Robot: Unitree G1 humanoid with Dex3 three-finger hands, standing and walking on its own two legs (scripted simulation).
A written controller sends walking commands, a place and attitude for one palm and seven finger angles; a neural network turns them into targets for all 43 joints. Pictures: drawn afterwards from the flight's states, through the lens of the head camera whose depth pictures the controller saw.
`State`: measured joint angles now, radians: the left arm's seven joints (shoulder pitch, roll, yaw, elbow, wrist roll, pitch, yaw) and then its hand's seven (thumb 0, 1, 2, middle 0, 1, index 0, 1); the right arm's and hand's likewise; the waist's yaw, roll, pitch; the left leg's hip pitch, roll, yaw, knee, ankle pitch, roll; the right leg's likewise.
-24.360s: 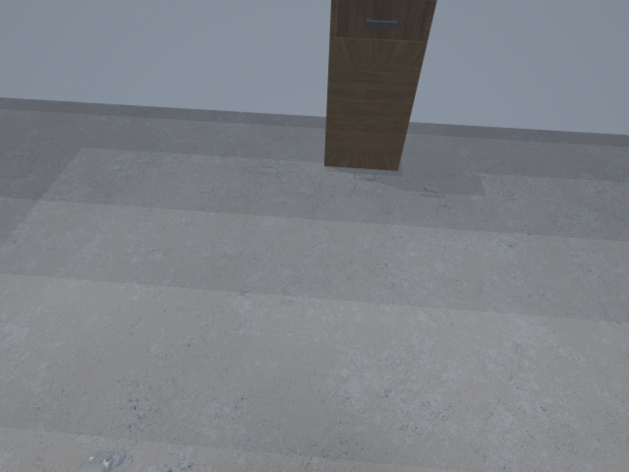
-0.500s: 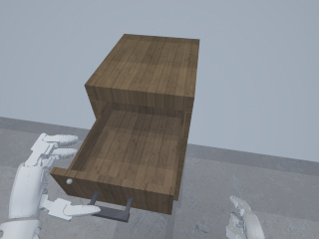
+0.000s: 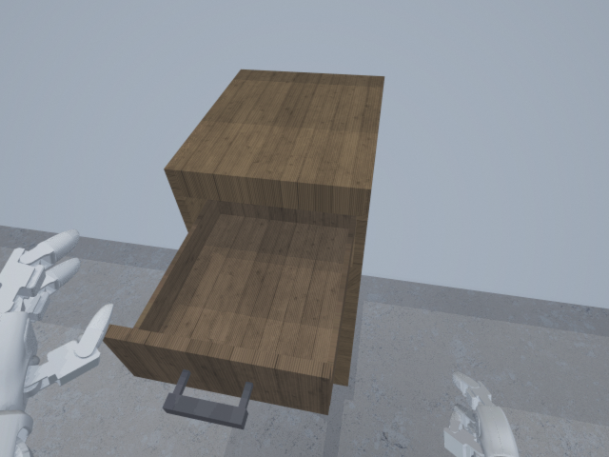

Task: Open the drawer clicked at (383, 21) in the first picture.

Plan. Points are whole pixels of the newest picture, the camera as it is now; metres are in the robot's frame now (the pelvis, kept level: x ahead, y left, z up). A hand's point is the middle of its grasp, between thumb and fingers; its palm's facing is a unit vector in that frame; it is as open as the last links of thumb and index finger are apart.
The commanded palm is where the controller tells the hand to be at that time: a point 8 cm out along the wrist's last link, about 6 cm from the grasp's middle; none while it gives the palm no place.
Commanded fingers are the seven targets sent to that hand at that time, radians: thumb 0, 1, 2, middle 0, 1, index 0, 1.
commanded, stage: draw the hand back to the body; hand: left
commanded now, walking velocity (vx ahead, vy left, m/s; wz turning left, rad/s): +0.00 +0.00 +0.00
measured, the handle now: (210, 396) +0.21 +0.17 -0.06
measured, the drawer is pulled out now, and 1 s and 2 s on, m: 0.30 0.30 0.30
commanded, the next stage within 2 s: step back with the hand held close in 0.26 s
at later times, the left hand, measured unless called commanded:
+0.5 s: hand (90, 331) +0.18 +0.22 +0.17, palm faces +0.37 -0.80 -0.48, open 7.4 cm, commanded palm +0.12 +0.26 +0.18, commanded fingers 0.00 0.90 0.90 -0.20 -0.30 -0.20 -0.30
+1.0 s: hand (57, 388) +0.14 +0.24 +0.16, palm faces +0.30 -0.80 -0.51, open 7.4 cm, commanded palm +0.07 +0.28 +0.18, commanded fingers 0.00 0.90 0.90 -0.20 -0.30 -0.20 -0.30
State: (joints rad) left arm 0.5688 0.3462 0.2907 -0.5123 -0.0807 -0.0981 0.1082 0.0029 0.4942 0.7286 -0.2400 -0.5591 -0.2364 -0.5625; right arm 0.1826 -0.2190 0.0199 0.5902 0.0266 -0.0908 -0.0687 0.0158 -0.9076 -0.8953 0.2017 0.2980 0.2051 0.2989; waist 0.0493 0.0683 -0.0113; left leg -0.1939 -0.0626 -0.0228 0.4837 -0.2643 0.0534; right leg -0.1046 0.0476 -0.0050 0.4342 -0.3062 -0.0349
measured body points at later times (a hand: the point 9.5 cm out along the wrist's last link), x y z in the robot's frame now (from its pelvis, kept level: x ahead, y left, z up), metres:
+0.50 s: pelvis -0.01 -0.02 +0.00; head +0.00 -0.04 +0.45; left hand +0.16 +0.26 +0.20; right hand +0.18 -0.24 -0.09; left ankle +0.00 +0.08 -0.74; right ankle -0.05 -0.10 -0.74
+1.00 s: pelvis -0.06 +0.00 -0.01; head -0.03 +0.00 +0.44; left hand +0.11 +0.28 +0.19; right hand +0.13 -0.23 -0.09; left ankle +0.00 +0.08 -0.74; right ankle -0.04 -0.10 -0.74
